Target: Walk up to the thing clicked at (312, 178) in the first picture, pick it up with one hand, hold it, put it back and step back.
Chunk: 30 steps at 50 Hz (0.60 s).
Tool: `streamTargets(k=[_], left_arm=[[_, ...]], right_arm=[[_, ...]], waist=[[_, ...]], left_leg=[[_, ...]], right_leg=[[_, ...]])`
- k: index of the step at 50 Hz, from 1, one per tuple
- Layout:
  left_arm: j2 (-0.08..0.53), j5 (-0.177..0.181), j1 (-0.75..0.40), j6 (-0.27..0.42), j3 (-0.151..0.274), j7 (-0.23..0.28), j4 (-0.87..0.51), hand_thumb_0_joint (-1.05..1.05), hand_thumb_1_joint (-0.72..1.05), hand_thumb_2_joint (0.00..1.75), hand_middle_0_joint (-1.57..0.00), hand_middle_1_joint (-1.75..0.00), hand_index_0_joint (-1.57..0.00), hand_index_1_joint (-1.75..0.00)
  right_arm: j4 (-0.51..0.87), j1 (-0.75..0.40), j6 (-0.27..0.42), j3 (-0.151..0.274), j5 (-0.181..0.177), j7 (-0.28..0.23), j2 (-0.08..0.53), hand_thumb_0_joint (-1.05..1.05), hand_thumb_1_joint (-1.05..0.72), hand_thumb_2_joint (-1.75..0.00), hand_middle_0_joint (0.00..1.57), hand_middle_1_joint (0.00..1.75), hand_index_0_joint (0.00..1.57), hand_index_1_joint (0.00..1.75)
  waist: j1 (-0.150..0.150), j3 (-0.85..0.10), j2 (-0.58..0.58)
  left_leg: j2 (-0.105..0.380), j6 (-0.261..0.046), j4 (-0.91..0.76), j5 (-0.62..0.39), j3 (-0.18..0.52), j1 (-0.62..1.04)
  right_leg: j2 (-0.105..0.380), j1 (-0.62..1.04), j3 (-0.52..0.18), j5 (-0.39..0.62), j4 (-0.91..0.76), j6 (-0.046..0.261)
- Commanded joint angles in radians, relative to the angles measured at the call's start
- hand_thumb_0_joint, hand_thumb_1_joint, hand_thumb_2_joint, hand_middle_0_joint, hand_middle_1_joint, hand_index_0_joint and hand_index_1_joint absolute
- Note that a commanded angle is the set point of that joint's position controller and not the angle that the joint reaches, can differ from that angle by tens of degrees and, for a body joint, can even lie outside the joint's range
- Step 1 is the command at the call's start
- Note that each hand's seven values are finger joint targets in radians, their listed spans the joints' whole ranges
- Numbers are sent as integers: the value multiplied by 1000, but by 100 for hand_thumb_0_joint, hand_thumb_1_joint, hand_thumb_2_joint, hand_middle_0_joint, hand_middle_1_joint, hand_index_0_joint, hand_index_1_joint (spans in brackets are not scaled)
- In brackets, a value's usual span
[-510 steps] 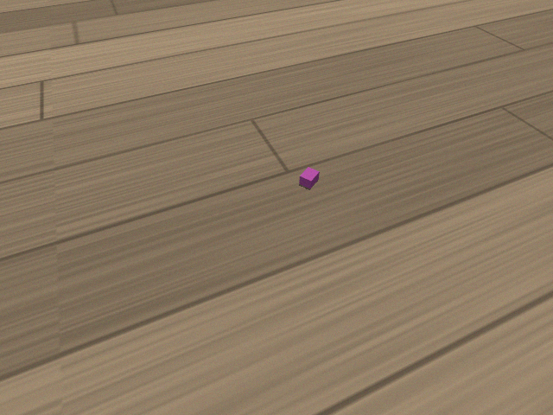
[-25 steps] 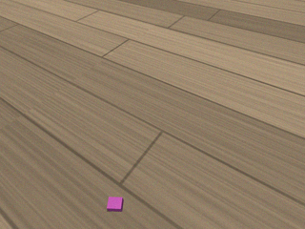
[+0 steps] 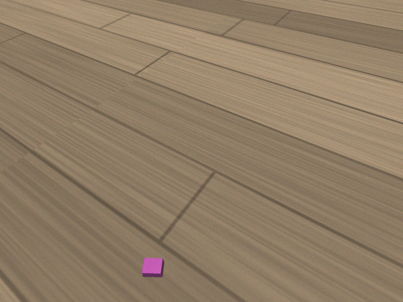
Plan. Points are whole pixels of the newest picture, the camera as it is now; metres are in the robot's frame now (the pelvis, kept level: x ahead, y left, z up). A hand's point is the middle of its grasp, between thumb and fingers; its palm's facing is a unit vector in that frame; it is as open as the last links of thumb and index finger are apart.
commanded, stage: walk up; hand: left
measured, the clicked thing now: (153, 267) +0.42 +0.27 -0.75
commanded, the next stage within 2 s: stand in 0.06 s
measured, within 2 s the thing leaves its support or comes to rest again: neither
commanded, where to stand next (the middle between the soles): +0.04 +0.03 m, yaw +1 degrees
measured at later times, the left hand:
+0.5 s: hand out of the picture +0.06 +0.23 -0.15, palm faces -0.04 -0.94 -0.33, open 7.4 cm
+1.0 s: hand out of the picture +0.05 +0.23 -0.15, palm faces -0.03 -0.94 -0.35, open 7.4 cm
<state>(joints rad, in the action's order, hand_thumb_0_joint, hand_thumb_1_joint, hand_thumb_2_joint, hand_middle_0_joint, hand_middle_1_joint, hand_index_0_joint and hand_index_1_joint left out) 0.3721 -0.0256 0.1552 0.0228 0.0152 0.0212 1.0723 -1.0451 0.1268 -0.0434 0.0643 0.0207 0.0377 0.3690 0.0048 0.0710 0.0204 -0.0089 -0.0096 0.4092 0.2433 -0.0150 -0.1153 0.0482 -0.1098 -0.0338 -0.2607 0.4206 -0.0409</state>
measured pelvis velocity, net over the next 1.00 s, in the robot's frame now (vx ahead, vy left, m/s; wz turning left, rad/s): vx -0.01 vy -0.02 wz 0.00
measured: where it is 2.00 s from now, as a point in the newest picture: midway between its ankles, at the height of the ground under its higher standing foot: outside the picture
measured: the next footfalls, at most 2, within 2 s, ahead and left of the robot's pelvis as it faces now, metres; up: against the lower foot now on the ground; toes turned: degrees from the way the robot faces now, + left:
none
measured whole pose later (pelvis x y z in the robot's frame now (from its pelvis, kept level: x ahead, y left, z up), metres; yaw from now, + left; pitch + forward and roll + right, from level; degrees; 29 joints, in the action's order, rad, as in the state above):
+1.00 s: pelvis -0.01 -0.02 +0.01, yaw +0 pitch -2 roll +0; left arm 0.35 -0.01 0.13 0.01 0.00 -0.01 1.11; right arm -1.13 0.12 0.01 0.01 0.01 0.01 0.35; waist 0.00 0.06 0.01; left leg 0.03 0.03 0.32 0.17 0.00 -0.10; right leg 0.01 -0.10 -0.02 -0.19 0.33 -0.01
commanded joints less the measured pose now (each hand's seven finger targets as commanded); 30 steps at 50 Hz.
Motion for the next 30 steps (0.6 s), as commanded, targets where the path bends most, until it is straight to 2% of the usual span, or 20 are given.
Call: streamTargets(k=[1,2,3,4,6,8,11,13,14,16,18,23,24,26,28,30], left_arm=[[236,4,-36,24,47,20,-69,0,90,90,-20,-30,-20,-30],[237,3,-31,24,49,20,-65,0,90,90,-20,-30,-20,-30],[193,18,-65,14,27,7,-55,0,90,90,-20,-30,-20,-30],[179,18,-64,9,25,3,-61,0,90,90,-20,-30,-20,-30],[185,19,-50,8,26,-2,-56,0,90,90,-20,-30,-20,-30],[201,19,-56,6,31,-3,-48,0,90,90,-20,-30,-20,-30],[198,17,-48,6,27,-7,-38,0,90,90,-20,-30,-20,-30],[196,14,-55,6,27,-8,-35,0,90,90,-20,-30,-20,-30],[200,15,-64,5,28,-8,-35,0,90,90,-20,-30,-20,-30],[197,15,-64,6,27,-9,-33,0,90,90,-20,-30,-20,-30],[196,16,-65,6,26,-9,-28,0,90,90,-20,-30,-20,-30],[194,12,-66,5,26,-12,-20,0,90,90,-20,-30,-20,-30],[194,10,-71,6,27,-12,-23,0,90,90,-20,-30,-20,-30],[199,12,-70,8,28,-13,-23,0,90,90,-20,-30,-20,-30],[188,12,-64,9,25,-14,-23,0,90,90,-20,-30,-20,-30],[194,13,-68,9,27,-13,-23,0,90,90,-20,-30,-20,-30]], right_arm=[[78,-47,24,39,-1,-15,205,0,-90,-90,20,30,20,30],[78,-45,25,41,-3,-16,210,0,-90,-90,20,30,20,30],[55,-52,42,13,-17,-25,168,0,-90,-90,20,30,20,30],[50,-48,51,14,-16,-28,186,0,-90,-90,20,30,20,30],[31,-47,61,13,-13,-35,205,0,-90,-90,20,30,20,30],[23,-46,63,9,-13,-39,196,0,-90,-90,20,30,20,30],[11,-56,67,3,-16,-41,194,0,-90,-90,20,30,20,30],[6,-54,70,3,-16,-42,196,0,-90,-90,20,30,20,30],[2,-46,71,1,-15,-43,191,0,-90,-90,20,30,20,30],[-2,-57,73,0,-15,-43,190,0,-90,-90,20,30,20,30],[-10,-53,72,-2,-15,-43,186,0,-90,-90,20,30,20,30],[-14,-64,69,-3,-13,-39,180,0,-90,-90,20,30,20,30],[-15,-50,69,-2,-11,-40,183,0,-90,-90,20,30,20,30],[-18,-49,71,-3,-11,-38,181,0,-90,-90,20,30,20,30],[-20,-49,73,-2,-11,-39,189,0,-90,-90,20,30,20,30],[-21,-45,72,-3,-11,-40,186,0,-90,-90,20,30,20,30]], waist=[[-5,-74,-29],[-2,-75,-25],[-18,-57,-86],[-14,-59,-60],[-8,-82,-27],[-12,-101,-17],[-5,-96,-6],[-10,-113,-4],[-14,-105,-4],[-10,-103,1],[-10,-69,-16],[-8,-44,-27],[-15,-62,-23],[-13,-63,-26],[-11,-93,-17],[-14,-86,-21]], left_leg=[[102,-49,-59,-184,89,19],[105,-47,-58,-184,91,22],[133,-32,-107,-244,114,38],[139,-28,-110,-274,116,48],[140,-23,-108,-302,107,63],[140,-16,-115,-318,98,67],[136,-11,-131,-278,94,57],[139,-9,-127,-294,89,70],[136,-7,-134,-270,85,55],[138,-5,-135,-271,88,59],[132,-1,-146,-215,91,34],[129,-1,-158,-120,98,18],[130,-1,-158,-108,93,27],[131,0,-155,-123,97,24],[137,-3,-139,-166,92,48],[134,1,-143,-167,94,36]], right_leg=[[72,-19,-58,230,-51,84],[72,-13,-57,226,-51,88],[72,-45,-50,248,-80,67],[67,-34,-47,254,-83,59],[70,1,-49,274,-94,51],[75,29,-48,291,-95,55],[74,38,-50,269,-117,52],[77,40,-51,285,-116,54],[78,42,-54,273,-121,55],[80,38,-56,271,-125,57],[75,21,-57,221,-140,54],[71,-10,-60,133,-164,55],[75,-10,-66,130,-164,57],[76,-5,-67,140,-163,59],[81,4,-71,192,-157,59],[78,4,-68,190,-157,60]])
